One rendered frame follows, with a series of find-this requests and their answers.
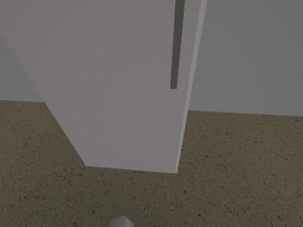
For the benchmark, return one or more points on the handle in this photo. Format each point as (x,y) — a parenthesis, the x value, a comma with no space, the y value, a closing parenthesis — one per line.
(177,39)

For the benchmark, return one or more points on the fridge door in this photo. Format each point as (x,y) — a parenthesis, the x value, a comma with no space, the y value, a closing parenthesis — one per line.
(103,68)

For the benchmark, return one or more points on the left robot thigh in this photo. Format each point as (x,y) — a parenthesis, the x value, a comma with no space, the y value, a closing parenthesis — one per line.
(120,222)

